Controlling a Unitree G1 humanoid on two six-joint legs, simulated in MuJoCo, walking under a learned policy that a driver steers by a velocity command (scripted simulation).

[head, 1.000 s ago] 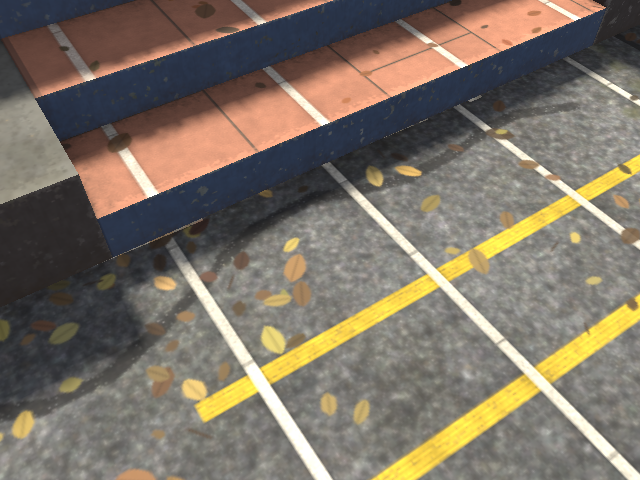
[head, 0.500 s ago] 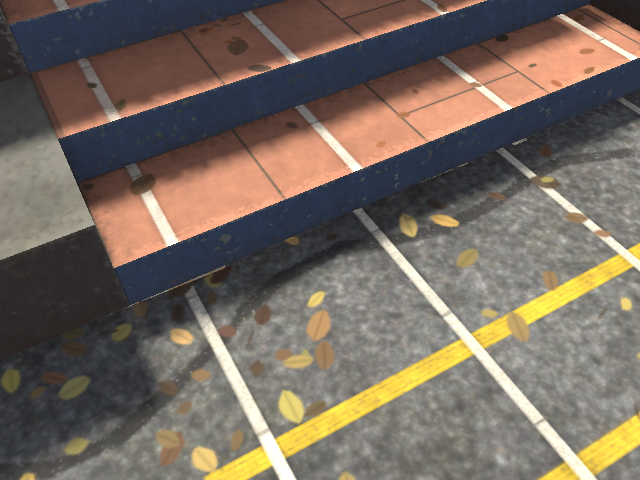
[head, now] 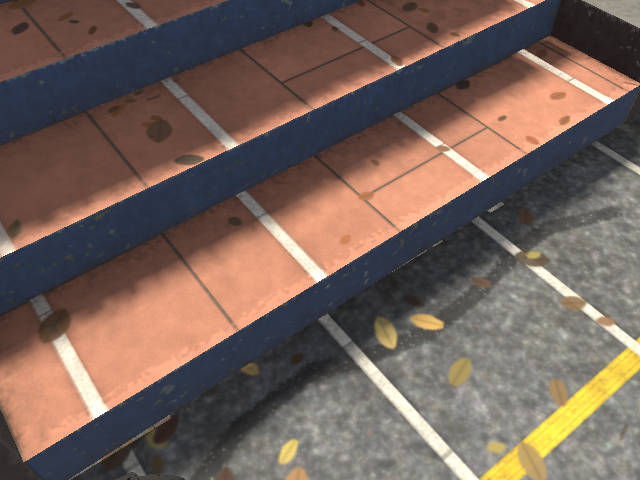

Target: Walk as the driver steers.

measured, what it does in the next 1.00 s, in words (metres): climbs: right foot, then left foot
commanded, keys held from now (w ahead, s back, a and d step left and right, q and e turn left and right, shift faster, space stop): w+shift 0.60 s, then w+q+shift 0.16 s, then q+shift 0.24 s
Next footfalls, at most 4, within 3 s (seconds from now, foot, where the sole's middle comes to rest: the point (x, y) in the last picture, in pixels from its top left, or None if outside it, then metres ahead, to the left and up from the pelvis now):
0.14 right None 0.36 -0.08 -0.77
0.58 left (273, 403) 0.67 0.09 -0.77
0.90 right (336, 198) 1.13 -0.08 -0.62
1.54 left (214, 244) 1.00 0.22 -0.62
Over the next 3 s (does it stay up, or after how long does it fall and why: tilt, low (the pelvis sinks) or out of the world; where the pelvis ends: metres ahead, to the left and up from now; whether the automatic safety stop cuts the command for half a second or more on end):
stays up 1.26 0.24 0.29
